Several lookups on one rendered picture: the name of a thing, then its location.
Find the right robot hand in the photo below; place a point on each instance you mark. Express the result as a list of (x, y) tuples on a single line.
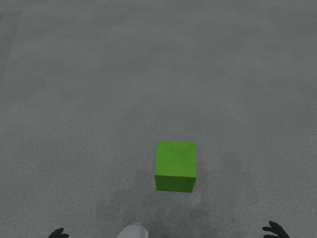
[(277, 229)]

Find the carton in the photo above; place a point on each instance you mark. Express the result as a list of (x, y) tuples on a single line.
[(175, 166)]

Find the left robot thigh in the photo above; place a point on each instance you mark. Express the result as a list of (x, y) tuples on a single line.
[(134, 231)]

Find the left robot hand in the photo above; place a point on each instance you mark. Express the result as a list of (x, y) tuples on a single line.
[(57, 234)]

